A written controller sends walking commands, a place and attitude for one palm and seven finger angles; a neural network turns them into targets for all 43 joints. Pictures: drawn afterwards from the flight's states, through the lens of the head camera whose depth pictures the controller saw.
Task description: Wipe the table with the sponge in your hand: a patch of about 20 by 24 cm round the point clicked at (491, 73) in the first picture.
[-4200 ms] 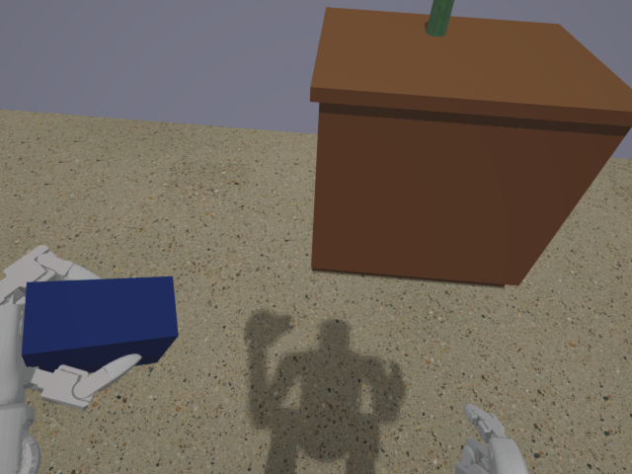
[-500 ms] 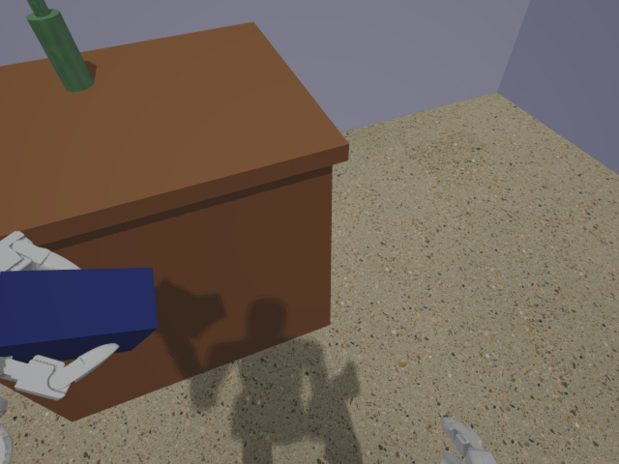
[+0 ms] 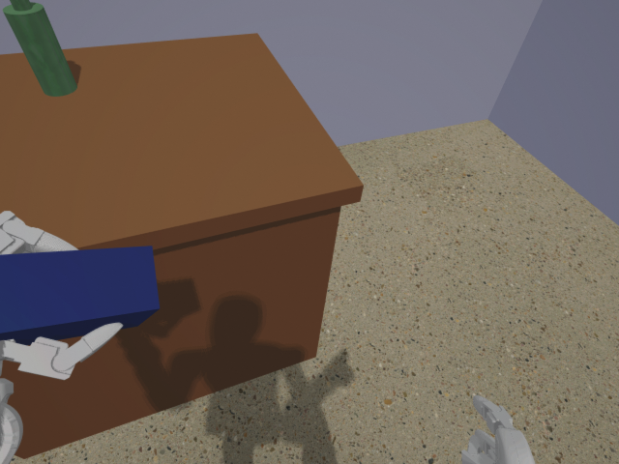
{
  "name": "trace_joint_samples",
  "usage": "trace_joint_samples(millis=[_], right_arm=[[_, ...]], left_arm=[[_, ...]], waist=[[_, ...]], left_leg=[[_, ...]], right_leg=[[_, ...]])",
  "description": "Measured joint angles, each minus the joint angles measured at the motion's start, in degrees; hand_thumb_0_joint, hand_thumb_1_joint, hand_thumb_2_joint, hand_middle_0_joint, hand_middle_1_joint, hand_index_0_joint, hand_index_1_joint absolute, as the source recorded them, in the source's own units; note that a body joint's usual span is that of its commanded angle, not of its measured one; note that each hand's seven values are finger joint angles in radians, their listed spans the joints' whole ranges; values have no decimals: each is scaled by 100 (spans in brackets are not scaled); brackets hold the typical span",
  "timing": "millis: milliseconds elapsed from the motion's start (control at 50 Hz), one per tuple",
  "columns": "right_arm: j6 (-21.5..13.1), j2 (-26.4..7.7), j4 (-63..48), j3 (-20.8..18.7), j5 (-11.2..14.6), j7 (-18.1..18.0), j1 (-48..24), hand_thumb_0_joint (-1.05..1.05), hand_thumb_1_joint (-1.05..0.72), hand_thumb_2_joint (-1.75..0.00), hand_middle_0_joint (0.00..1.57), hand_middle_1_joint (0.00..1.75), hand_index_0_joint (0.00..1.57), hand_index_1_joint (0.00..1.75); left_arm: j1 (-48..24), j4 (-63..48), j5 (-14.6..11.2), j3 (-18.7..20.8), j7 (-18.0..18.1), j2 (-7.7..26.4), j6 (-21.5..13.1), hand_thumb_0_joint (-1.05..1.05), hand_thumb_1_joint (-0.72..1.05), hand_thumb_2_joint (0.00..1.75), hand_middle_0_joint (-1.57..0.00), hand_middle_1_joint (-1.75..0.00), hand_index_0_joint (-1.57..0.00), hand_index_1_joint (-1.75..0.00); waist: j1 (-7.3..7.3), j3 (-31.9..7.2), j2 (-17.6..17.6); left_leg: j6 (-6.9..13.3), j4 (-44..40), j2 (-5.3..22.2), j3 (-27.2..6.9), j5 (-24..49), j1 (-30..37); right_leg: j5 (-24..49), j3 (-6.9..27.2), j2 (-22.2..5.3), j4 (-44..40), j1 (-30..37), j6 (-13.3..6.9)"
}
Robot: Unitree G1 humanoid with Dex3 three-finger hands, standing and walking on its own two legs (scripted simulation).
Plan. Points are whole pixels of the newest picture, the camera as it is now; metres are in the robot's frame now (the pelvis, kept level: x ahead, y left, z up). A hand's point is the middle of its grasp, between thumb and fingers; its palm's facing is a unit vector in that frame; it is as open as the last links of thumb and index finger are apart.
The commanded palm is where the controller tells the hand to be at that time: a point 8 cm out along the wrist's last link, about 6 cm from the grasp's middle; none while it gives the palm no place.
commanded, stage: take the last steps up to it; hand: left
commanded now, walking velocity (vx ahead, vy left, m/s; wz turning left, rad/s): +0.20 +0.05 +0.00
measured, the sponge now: (101, 295) +0.23 +0.22 +0.16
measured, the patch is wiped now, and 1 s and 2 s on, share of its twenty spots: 0.00 0.00 0.00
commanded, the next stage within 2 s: come to a stop and stand still in 0.24 s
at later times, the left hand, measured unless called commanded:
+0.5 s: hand (148, 242) +0.29 +0.20 +0.16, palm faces +0.39 -0.81 -0.43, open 9.8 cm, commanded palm +0.23 +0.25 +0.19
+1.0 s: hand (88, 266) +0.25 +0.24 +0.18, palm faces +0.42 -0.83 -0.38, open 9.8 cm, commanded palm +0.19 +0.28 +0.19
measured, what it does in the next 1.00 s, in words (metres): steps on the spot: right foot, then left foot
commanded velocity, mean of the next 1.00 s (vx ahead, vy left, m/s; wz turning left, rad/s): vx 0.01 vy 0.05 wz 0.00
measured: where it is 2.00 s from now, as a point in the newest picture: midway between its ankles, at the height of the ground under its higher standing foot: outside the picture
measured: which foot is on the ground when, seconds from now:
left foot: down 0.00-0.34, up 0.36-0.70, down 0.72-1.00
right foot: up 0.00-0.30, down 0.32-0.74, up 0.76-1.00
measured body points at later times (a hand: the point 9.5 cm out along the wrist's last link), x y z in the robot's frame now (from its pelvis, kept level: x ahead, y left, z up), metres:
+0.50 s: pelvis +0.07 -0.03 +0.01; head +0.10 -0.05 +0.46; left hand +0.27 +0.24 +0.19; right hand +0.24 -0.28 -0.09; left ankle +0.04 +0.10 -0.66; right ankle +0.10 -0.11 -0.73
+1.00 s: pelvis +0.03 +0.00 +0.01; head +0.05 +0.01 +0.46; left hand +0.22 +0.28 +0.20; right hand +0.21 -0.18 -0.08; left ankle +0.09 +0.11 -0.73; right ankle +0.01 -0.11 -0.72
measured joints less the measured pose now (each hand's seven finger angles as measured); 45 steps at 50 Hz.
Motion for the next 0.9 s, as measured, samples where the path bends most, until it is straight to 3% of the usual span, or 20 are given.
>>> trace_joint_samples(millis=[40,100,180,300,320,360,400,480,580,660,720,780,820,900], right_arm=[[-54,187,44,132,-17,30,-66,1,-90,-90,19,30,20,30],[-161,437,72,319,-5,158,-119,1,-90,-90,19,30,20,30],[-277,596,52,462,-40,274,-69,1,-90,-90,20,30,21,30],[-236,496,148,471,-32,217,38,1,-90,-90,20,30,21,30],[-207,457,151,458,-20,198,53,1,-90,-90,20,30,21,30],[-127,276,229,386,-3,166,-20,1,-90,-90,20,30,21,30],[-50,94,375,293,-3,158,-143,1,-90,-90,20,30,21,30],[36,-163,395,187,6,155,-352,1,-90,-90,20,30,21,30],[54,-269,28,79,-21,53,-449,1,-90,-90,20,30,20,30],[75,-298,-186,3,-35,29,-407,1,-90,-90,19,30,20,30],[123,-317,-266,-8,-41,21,-321,1,-90,-90,19,30,20,30],[167,-64,-163,27,-4,10,-247,1,-90,-90,19,30,20,30],[110,105,-125,129,-39,46,-163,1,-90,-90,19,30,20,30],[-106,322,-33,338,-57,189,-64,1,-90,-90,19,30,20,30]], left_arm=[[-255,209,36,-35,-21,-11,100,-1,-46,98,-78,-134,-77,-134],[-262,60,46,-70,-66,-13,185,-1,-46,98,-78,-134,-77,-134],[218,-500,29,-83,-149,24,98,-1,-46,98,-78,-134,-77,-134],[484,-324,-1,110,-171,220,28,-1,-46,98,-78,-134,-77,-134],[446,-211,1,150,-160,248,60,-1,-46,98,-78,-134,-77,-134],[245,62,48,105,-147,113,117,-1,-46,98,-78,-134,-77,-134],[31,306,50,-33,-151,-79,177,-1,-46,98,-78,-134,-77,-134],[75,391,37,-211,-147,-336,222,-1,-46,98,-78,-134,-77,-134],[484,-168,50,-187,-116,-94,133,-1,-46,98,-78,-134,-77,-134],[664,-668,16,21,-47,172,51,-1,-46,98,-77,-134,-77,-134],[747,-837,-13,140,-5,238,30,-1,-46,98,-77,-134,-77,-134],[615,-634,-37,179,-13,300,75,-1,-46,98,-77,-134,-77,-134],[505,-387,-14,161,-43,245,117,-1,-46,98,-77,-134,-77,-134],[198,-134,52,-79,-51,-53,275,-1,-46,98,-77,-134,-77,-134]], waist=[[-62,19,44],[-106,59,109],[-94,86,238],[3,42,486],[11,22,486],[10,46,675],[-26,100,706],[-121,221,489],[-283,362,218],[-265,377,130],[-250,283,240],[-104,187,34],[-26,96,24],[76,59,210]], left_leg=[[22,-15,18,-80,-32,44],[9,-230,70,-139,29,157],[-50,-478,143,-123,44,319],[-228,-349,236,-149,-217,459],[-269,-180,232,-154,-338,428],[-266,467,338,-278,-655,231],[-280,1563,182,-534,-1105,-157],[-408,2706,-50,-670,-1059,-670],[-454,1899,17,-658,-717,-678],[-437,857,13,-622,-506,-378],[-363,-102,22,-605,158,70],[-136,-228,-114,-456,-2,193],[-98,-297,-104,-433,74,190],[-83,-466,-24,-521,297,153]], right_leg=[[-143,101,104,960,-435,35],[186,105,93,1354,-944,107],[678,1,2,613,-1138,173],[1030,-312,170,-1180,-492,212],[1189,-354,203,-1529,-295,186],[1529,-443,315,-1515,-241,-141],[1368,-485,282,-1351,-217,-324],[1385,-366,178,-1548,-56,-335],[1527,-302,129,-1781,2,-306],[1557,-286,115,-1768,-60,-244],[1465,-320,153,-1559,-139,-137],[1011,-61,76,-1186,-252,26],[409,91,164,-644,-385,92],[348,130,285,-288,-316,157]])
